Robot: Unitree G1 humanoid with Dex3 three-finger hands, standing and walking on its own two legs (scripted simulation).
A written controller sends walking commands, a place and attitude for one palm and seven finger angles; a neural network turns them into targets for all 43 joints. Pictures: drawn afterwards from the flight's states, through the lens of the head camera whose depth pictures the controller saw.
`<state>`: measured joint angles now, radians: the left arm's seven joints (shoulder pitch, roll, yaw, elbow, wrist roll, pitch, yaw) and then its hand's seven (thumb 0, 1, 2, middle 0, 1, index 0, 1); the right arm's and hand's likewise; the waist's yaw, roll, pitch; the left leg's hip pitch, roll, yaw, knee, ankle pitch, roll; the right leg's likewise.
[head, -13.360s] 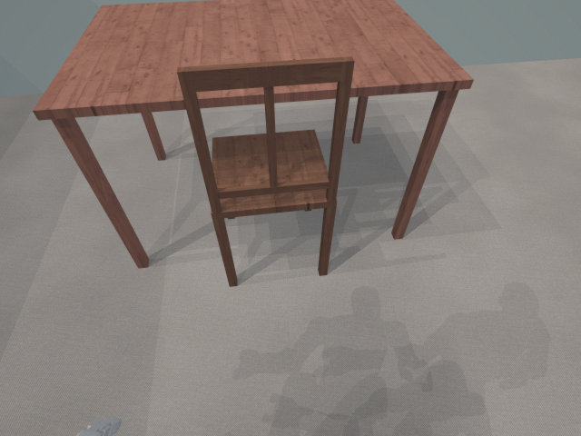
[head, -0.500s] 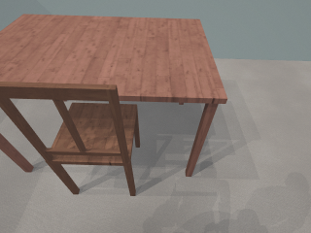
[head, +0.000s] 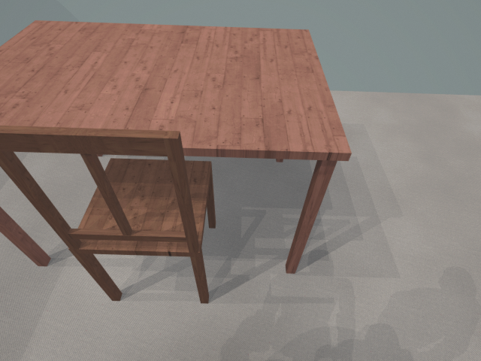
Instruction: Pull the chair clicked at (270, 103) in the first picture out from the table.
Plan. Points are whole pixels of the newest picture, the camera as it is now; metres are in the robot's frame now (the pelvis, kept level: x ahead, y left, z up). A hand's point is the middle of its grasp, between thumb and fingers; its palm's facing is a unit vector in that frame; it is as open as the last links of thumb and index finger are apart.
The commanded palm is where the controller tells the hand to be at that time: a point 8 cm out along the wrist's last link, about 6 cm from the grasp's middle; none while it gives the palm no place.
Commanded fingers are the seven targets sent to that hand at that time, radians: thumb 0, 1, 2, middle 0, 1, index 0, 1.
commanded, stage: look again from close up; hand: left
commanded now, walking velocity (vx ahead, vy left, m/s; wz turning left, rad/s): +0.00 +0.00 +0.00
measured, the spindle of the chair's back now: (110, 198) +0.48 +0.36 -0.09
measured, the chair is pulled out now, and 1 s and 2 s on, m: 0.00 0.00 0.00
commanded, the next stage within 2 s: shuffle to correct the standing spot in 0.70 s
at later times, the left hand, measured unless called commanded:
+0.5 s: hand out of the picture -0.03 +0.16 -0.18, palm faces +0.05 -0.99 -0.15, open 7.4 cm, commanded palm none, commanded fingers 0.00 0.90 0.90 -0.20 -0.30 -0.20 -0.30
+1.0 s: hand out of the picture -0.04 +0.16 -0.18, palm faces +0.06 -0.99 -0.14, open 7.4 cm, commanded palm none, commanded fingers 0.00 0.90 0.90 -0.20 -0.30 -0.20 -0.30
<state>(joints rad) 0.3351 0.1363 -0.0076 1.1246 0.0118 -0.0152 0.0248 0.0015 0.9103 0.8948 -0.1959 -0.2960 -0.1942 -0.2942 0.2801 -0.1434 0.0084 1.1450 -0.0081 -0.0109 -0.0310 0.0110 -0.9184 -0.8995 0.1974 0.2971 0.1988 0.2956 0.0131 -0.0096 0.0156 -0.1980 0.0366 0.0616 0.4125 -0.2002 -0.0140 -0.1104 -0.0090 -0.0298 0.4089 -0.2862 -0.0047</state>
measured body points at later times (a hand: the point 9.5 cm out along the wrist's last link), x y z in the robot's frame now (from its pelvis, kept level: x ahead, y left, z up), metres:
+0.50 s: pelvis +0.00 +0.00 +0.00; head +0.00 +0.01 +0.45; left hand -0.04 +0.21 -0.16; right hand -0.01 -0.21 -0.16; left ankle +0.01 +0.13 -0.74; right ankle -0.04 -0.11 -0.74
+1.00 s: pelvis +0.01 +0.00 -0.01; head +0.00 +0.01 +0.44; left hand -0.04 +0.21 -0.17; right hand -0.02 -0.21 -0.16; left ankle +0.01 +0.13 -0.74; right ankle -0.04 -0.11 -0.74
